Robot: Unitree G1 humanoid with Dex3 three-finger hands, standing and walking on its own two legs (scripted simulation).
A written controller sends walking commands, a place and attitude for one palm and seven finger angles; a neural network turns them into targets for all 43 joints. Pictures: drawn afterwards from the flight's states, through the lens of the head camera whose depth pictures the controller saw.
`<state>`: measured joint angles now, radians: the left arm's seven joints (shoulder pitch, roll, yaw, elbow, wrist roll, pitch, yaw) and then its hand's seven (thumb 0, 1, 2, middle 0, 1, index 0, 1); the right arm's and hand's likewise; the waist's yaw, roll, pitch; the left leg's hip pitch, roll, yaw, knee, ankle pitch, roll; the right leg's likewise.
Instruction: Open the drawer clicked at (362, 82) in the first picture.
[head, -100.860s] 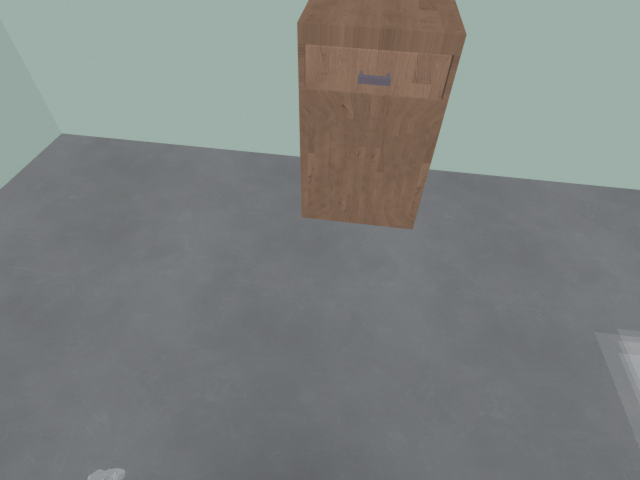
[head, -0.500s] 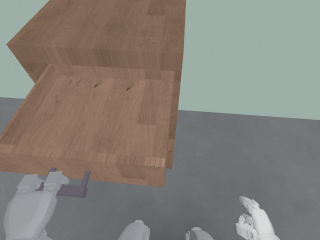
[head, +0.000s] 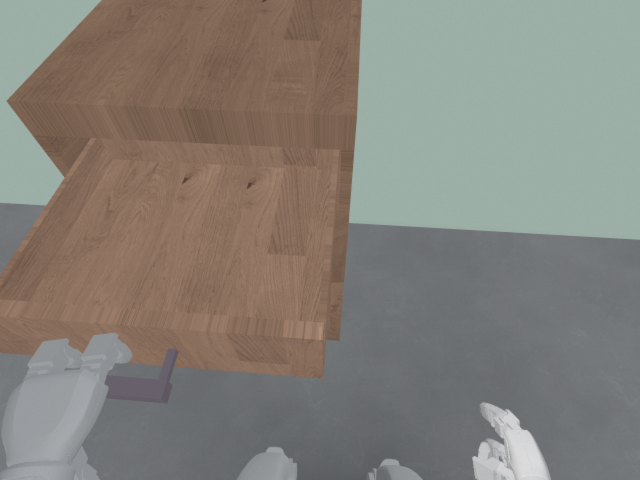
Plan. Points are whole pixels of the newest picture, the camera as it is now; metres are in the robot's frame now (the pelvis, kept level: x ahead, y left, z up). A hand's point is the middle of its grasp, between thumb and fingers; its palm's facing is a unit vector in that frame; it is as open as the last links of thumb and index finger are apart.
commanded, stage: lift the hand off the handle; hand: left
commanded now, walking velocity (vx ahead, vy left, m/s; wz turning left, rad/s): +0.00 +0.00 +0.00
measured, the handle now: (130, 371) +0.24 +0.26 +0.00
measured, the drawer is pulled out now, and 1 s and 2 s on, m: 0.30 0.30 0.30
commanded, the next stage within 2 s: none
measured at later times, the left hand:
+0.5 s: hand (67, 410) +0.18 +0.29 +0.03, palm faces -0.03 -0.06 -1.00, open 13.8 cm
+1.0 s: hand (53, 398) +0.19 +0.29 +0.06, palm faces -0.04 -0.07 -1.00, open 13.7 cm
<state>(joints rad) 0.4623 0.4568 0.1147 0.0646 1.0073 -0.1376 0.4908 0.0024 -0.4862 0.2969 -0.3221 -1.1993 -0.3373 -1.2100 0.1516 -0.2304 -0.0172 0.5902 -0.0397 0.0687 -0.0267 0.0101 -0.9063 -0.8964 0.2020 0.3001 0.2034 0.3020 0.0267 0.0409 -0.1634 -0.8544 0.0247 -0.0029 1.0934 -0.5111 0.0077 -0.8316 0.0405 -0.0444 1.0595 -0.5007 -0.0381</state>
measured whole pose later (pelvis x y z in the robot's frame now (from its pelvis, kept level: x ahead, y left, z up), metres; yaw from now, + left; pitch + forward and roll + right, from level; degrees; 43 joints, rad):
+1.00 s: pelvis +0.02 +0.01 +0.03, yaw +0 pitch +10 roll -2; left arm 0.58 0.49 0.12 -0.15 0.94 -0.13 0.35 0.00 -0.49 0.30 -0.32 -1.20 -0.35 -1.21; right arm 0.18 -0.24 -0.02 0.54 -0.03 0.08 0.01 0.01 -0.91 -0.90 0.20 0.30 0.20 0.30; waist 0.05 0.06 -0.13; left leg -0.62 0.01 0.01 0.90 -0.47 0.03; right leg -0.59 0.03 -0.03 0.86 -0.45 -0.02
